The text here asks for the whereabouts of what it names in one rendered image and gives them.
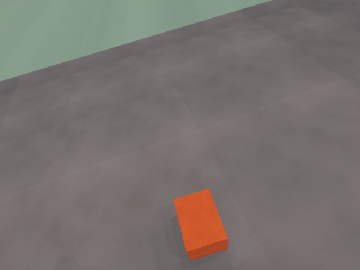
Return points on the carton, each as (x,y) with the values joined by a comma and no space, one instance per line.
(201,226)

